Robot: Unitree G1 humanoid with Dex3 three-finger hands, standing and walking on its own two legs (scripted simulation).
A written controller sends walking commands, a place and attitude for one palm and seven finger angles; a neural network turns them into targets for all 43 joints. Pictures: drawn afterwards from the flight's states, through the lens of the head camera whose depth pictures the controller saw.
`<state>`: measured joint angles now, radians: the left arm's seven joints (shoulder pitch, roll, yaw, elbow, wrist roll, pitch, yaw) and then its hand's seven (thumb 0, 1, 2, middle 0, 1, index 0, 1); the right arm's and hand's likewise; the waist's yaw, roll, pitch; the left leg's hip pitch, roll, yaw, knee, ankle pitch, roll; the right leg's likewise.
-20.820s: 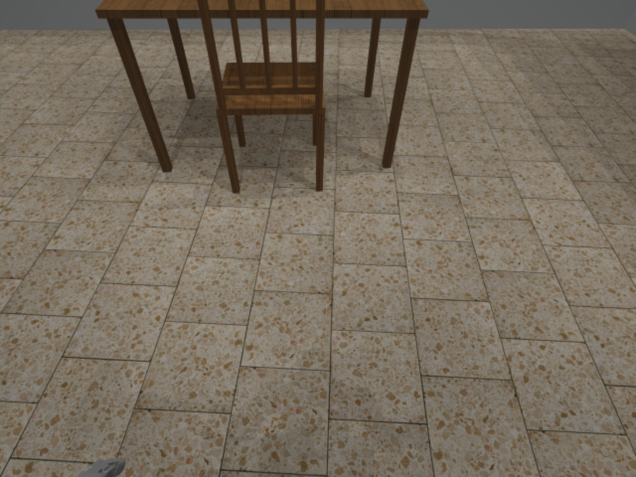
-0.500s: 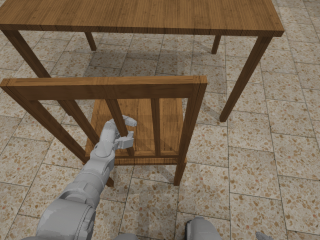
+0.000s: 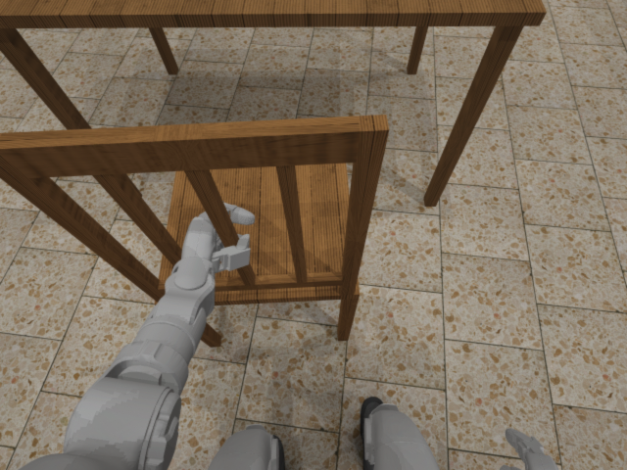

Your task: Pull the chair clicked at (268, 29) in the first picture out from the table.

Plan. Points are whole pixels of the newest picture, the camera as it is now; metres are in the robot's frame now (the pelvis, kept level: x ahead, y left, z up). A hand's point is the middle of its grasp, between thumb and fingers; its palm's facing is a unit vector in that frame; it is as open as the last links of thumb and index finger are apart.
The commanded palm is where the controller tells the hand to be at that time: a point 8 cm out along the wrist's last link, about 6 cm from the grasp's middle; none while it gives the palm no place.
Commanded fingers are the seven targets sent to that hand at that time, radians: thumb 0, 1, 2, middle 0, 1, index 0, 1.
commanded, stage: step backward, pulling the chair out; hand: left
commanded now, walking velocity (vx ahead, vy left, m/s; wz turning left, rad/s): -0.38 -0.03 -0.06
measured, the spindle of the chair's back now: (229, 237) +0.42 +0.12 -0.05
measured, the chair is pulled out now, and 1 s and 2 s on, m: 0.35 0.44 0.45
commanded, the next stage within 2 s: none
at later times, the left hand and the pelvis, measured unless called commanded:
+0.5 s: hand (233, 291) +0.34 +0.11 -0.05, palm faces -0.05 -0.98 -0.20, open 5.4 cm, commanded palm +0.34 +0.16 -0.04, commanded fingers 0.00 0.90 0.90 -0.50 -1.45 -0.50 -1.45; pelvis -0.05 +0.01 +0.00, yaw -3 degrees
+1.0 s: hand (228, 313) +0.31 +0.12 -0.05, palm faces -0.02 -0.98 -0.21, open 5.4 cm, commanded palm +0.32 +0.16 -0.04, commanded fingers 0.00 0.90 0.90 -0.50 -1.45 -0.50 -1.45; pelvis -0.06 -0.01 -0.01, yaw -4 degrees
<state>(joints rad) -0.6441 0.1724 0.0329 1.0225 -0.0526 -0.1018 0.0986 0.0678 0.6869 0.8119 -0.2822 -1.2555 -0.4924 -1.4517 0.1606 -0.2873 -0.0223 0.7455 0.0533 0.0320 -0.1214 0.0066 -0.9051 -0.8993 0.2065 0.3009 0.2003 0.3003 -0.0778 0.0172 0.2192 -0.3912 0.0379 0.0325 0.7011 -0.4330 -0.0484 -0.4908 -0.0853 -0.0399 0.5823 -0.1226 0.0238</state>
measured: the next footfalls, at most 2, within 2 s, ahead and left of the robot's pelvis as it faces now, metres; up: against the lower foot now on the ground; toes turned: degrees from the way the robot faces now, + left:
right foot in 0.20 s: +0.00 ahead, -0.15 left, +0.00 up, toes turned -9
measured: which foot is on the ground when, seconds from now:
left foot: down 0.00-1.00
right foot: down 0.00-0.06, up 0.08-0.18, down 0.20-1.00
